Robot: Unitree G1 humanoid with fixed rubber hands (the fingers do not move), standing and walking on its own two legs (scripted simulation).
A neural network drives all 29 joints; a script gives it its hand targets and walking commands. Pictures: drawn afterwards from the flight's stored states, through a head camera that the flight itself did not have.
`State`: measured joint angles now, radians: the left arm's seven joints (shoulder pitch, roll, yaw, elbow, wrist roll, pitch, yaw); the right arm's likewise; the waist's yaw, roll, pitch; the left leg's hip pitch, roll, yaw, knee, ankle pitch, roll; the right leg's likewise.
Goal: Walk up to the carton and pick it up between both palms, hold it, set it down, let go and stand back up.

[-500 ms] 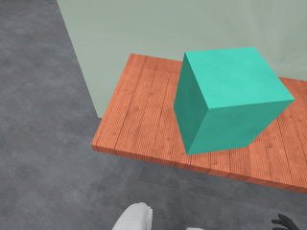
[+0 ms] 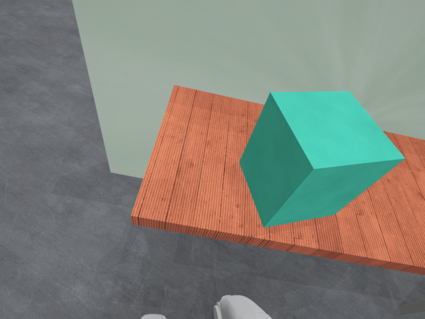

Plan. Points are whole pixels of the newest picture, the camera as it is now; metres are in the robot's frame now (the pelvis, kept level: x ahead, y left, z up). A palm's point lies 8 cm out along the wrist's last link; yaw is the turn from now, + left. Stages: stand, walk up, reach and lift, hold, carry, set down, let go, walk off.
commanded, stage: walk up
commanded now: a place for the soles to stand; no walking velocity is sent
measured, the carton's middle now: (305, 160) +0.45 -0.22 +0.02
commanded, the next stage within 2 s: none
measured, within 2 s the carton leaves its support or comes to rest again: neither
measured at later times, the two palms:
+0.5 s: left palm out of the picture +0.06 +0.19 -0.07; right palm out of the picture +0.03 -0.47 -0.15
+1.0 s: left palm out of the picture +0.07 +0.24 -0.13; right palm out of the picture +0.03 -0.41 -0.11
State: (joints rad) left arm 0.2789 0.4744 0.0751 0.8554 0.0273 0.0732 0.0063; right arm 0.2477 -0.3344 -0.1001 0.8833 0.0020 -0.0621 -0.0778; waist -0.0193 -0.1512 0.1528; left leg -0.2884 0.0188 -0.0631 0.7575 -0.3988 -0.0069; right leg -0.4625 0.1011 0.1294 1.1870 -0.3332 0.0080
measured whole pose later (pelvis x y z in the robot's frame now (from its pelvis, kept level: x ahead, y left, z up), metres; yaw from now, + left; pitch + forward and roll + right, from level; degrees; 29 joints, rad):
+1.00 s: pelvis -0.01 -0.08 -0.02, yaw -5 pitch -5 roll -1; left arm 0.28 0.43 0.08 0.86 0.02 -0.02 0.03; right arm 0.21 -0.38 -0.10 0.91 -0.01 -0.02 -0.01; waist 0.01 -0.03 0.17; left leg -0.37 0.03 -0.05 0.86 -0.42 -0.03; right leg -0.41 0.05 0.13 0.89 -0.48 0.00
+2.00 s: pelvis +0.01 -0.20 -0.02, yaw -8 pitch -3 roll +3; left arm 0.28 0.39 0.07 0.85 0.04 -0.04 -0.01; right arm 0.19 -0.43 -0.10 0.91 -0.01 -0.01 -0.02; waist 0.02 -0.04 0.14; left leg -0.46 0.03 -0.06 1.09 -0.54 -0.03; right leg -0.44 0.03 0.09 0.88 -0.39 -0.01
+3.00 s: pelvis +0.02 -0.16 -0.02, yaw -8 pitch -3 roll +0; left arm 0.28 0.39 0.07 0.86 0.02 -0.05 0.01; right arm 0.19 -0.37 -0.09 0.92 -0.01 -0.01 0.02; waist 0.01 0.01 0.13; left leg -0.41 0.02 -0.05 0.83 -0.36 -0.03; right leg -0.40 0.03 0.10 0.84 -0.39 0.01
